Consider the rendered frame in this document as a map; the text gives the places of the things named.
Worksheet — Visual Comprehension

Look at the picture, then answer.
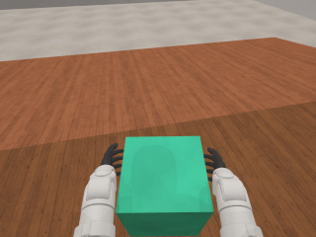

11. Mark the carton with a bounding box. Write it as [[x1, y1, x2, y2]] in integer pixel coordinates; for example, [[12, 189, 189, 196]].
[[116, 136, 214, 237]]

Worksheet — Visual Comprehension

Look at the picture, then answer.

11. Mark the robot left forearm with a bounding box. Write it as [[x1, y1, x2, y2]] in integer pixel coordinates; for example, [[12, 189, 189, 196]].
[[73, 165, 117, 237]]

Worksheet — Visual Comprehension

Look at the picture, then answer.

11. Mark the robot left hand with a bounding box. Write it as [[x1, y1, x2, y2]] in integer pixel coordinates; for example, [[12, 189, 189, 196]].
[[100, 143, 124, 176]]

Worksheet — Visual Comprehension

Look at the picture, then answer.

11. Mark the robot right forearm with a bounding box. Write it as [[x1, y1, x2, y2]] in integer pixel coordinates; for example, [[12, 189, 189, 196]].
[[212, 168, 264, 237]]

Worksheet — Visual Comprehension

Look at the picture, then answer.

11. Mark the robot right hand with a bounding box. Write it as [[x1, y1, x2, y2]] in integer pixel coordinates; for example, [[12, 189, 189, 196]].
[[203, 147, 226, 182]]

